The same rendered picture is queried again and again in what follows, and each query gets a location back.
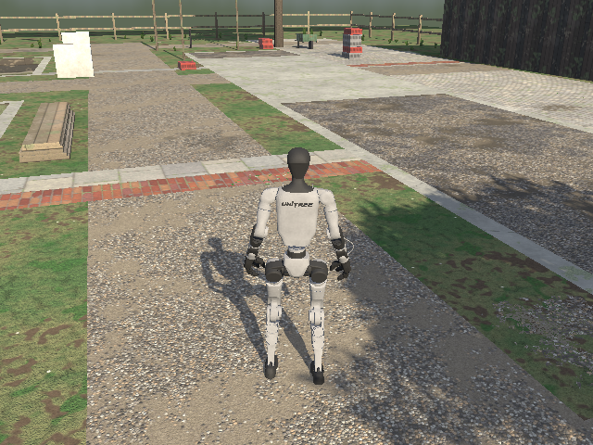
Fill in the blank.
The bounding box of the right robot hand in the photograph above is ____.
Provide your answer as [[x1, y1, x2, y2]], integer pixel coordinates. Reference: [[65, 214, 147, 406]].
[[330, 259, 351, 281]]

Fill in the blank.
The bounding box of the robot left forearm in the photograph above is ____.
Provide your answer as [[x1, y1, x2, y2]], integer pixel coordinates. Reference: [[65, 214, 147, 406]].
[[246, 225, 263, 260]]

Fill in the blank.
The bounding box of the robot left upper arm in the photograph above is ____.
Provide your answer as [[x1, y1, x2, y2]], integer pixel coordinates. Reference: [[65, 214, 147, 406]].
[[254, 187, 279, 238]]

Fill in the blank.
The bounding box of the left robot hand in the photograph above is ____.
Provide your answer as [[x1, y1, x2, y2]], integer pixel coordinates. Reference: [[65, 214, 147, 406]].
[[244, 257, 265, 276]]

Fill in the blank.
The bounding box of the robot torso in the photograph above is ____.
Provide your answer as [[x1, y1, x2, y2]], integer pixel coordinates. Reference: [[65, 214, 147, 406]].
[[276, 183, 320, 278]]

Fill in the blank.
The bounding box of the robot right forearm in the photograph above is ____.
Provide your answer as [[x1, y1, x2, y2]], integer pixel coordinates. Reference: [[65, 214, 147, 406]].
[[331, 225, 349, 263]]

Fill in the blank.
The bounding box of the right robot shin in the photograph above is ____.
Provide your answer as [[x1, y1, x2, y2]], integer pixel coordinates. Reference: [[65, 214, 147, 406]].
[[310, 309, 324, 372]]

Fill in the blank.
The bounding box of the robot right upper arm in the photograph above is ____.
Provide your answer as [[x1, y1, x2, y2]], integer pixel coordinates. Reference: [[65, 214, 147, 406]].
[[317, 188, 341, 240]]

